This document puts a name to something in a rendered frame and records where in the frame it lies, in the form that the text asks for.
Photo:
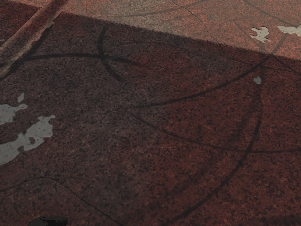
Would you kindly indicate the left robot hand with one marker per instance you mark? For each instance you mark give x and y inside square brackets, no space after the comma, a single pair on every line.
[49,221]

